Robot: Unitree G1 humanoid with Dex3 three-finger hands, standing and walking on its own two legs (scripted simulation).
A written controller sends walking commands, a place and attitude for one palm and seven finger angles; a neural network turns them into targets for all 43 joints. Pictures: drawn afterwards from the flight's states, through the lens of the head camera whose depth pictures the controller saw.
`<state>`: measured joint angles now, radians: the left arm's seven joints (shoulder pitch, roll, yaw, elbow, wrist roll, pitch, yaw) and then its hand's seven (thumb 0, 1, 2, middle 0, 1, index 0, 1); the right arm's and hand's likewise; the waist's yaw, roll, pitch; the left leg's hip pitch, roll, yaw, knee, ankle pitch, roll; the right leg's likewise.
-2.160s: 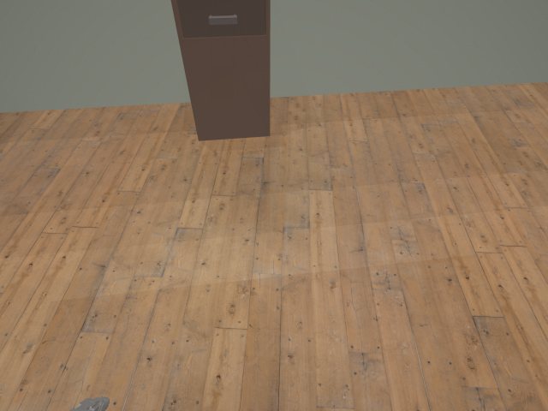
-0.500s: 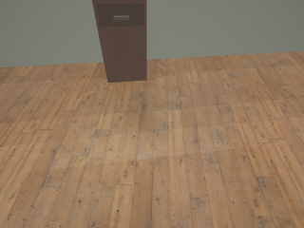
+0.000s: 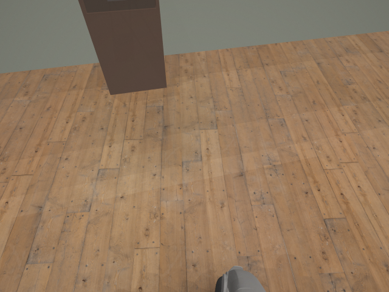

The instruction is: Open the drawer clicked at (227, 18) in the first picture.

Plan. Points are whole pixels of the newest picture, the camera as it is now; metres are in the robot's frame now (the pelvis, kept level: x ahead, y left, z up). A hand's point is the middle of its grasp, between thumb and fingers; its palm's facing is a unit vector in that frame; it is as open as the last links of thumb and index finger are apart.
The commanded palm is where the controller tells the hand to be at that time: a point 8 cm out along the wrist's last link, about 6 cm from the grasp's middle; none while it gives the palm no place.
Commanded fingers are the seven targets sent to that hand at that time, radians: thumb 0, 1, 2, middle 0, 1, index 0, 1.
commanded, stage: walk to a spot facing it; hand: left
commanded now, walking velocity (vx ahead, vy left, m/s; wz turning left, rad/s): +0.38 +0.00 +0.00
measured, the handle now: out of the picture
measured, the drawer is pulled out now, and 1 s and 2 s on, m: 0.00 0.00 0.00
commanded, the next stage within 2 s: turn to face it in 1.40 s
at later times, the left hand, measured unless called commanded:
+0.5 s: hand (120, 276) +0.18 +0.19 -0.19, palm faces +0.13 -0.98 -0.14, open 7.3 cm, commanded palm none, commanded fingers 0.00 0.90 0.90 -0.20 -0.30 -0.20 -0.30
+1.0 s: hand (140, 148) +0.55 +0.19 -0.16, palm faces -0.06 -0.98 -0.20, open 7.4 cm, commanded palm none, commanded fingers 0.00 0.90 0.90 -0.20 -0.30 -0.20 -0.30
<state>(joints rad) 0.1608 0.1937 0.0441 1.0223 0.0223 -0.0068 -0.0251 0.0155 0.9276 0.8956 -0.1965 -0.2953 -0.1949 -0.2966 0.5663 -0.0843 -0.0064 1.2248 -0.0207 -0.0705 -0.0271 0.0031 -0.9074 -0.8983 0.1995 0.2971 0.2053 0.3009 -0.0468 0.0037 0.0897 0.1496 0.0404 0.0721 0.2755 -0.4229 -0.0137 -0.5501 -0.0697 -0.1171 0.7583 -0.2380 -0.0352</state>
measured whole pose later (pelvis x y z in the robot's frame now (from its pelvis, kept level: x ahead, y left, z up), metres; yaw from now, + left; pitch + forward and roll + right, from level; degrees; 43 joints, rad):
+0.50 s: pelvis +0.23 +0.02 -0.01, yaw +3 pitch -2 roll -3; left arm 0.39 0.19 0.04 1.11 0.03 -0.05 0.00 0.00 0.92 0.90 -0.20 -0.30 -0.20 -0.30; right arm 0.13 -0.17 -0.06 0.98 -0.03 -0.06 0.03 0.00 -0.91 -0.90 0.19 0.30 0.20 0.30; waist 0.03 -0.02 0.02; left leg -0.40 0.11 0.14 0.63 -0.18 0.02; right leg -0.08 -0.05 -0.18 0.57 -0.43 0.02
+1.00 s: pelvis +0.45 +0.01 +0.00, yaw -1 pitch -1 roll +1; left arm 0.14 0.18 0.06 1.05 0.03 -0.01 -0.02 0.01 0.92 0.90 -0.19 -0.29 -0.19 -0.30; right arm 0.49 -0.11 -0.04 1.18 -0.03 -0.06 -0.01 0.00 -0.91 -0.90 0.20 0.30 0.20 0.30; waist -0.06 0.00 0.06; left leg 0.09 0.06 0.24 0.34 -0.39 -0.03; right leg -0.47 -0.09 -0.13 0.63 -0.19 -0.02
